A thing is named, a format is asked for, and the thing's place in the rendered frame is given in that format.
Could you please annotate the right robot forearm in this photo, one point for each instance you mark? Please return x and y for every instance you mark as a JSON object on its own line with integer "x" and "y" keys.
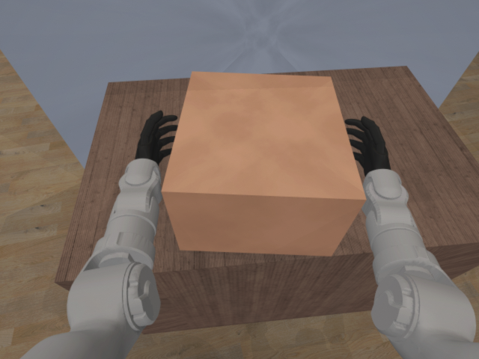
{"x": 393, "y": 235}

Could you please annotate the robot left hand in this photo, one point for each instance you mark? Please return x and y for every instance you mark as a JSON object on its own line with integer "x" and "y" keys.
{"x": 150, "y": 144}

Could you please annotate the robot right upper arm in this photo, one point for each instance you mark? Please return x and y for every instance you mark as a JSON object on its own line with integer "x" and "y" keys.
{"x": 424, "y": 319}

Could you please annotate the left robot forearm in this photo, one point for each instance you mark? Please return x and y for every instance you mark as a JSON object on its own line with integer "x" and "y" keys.
{"x": 133, "y": 221}

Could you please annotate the robot left upper arm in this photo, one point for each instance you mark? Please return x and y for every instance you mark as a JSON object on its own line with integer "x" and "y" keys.
{"x": 108, "y": 309}

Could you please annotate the pedestal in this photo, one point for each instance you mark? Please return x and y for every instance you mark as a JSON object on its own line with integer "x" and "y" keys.
{"x": 205, "y": 289}

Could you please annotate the carton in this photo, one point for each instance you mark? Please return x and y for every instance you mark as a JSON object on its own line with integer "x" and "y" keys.
{"x": 261, "y": 164}

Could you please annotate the robot right hand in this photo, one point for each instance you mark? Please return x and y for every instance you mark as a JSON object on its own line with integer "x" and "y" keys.
{"x": 374, "y": 153}

